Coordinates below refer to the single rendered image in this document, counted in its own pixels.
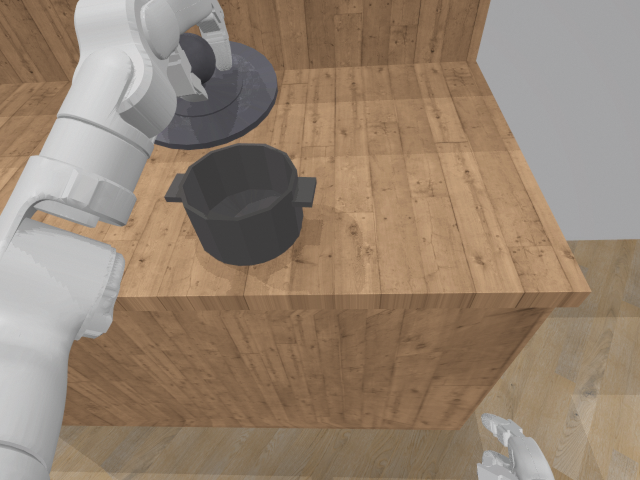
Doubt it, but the lid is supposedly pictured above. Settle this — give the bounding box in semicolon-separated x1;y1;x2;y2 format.
154;41;278;150

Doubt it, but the left robot forearm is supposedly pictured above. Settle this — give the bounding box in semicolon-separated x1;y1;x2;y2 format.
0;0;180;261

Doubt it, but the table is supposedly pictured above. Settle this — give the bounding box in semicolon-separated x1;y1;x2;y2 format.
0;0;592;430

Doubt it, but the pot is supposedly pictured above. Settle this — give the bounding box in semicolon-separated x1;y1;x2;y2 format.
164;143;317;266

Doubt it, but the left robot upper arm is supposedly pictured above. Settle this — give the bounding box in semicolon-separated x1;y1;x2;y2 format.
0;217;125;480

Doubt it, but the knob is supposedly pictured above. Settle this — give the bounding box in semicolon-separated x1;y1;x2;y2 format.
179;33;216;85

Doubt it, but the robot left hand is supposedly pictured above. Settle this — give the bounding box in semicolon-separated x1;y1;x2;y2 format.
166;0;232;102

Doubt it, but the robot right hand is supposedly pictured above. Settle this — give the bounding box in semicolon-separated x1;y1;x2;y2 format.
477;413;555;480

